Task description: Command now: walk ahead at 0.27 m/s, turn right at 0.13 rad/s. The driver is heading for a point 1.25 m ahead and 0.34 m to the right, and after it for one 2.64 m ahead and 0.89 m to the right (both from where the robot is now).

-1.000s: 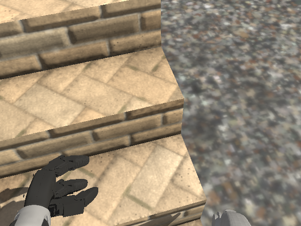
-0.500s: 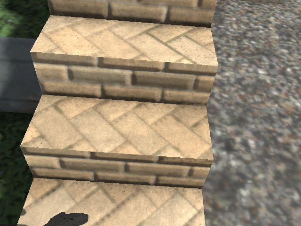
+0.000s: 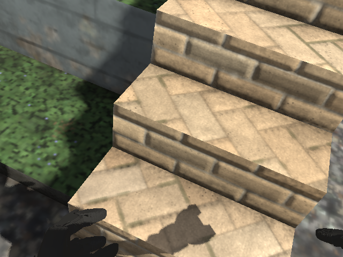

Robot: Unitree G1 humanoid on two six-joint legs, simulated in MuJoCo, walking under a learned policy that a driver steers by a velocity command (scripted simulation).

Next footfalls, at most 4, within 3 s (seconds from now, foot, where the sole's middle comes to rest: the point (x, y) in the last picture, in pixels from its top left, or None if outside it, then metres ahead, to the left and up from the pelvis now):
0.24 right None -0.03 -0.14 -0.77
0.80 left None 0.12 -0.14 -0.58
1.26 right None -0.10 -0.32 -0.97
1.88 left None -0.29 -0.30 -0.97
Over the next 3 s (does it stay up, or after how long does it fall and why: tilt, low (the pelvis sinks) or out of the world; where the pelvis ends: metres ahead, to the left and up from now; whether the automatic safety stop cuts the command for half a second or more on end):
stays up -0.36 -0.47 -0.20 its command is cut before an obstacle after 0.4 s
